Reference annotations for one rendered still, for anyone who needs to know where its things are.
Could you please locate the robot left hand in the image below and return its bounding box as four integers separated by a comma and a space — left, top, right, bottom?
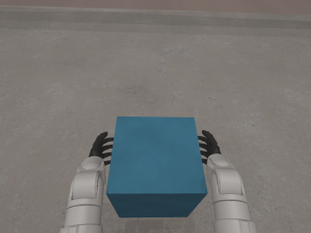
88, 131, 114, 166

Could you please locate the robot right hand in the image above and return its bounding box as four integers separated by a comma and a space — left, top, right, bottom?
197, 130, 221, 164

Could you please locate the robot left forearm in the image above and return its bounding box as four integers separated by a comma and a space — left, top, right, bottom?
59, 156, 106, 233

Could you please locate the carton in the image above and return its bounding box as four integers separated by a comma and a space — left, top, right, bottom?
106, 116, 208, 218

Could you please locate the robot right forearm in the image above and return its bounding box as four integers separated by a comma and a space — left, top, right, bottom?
206, 153, 258, 233

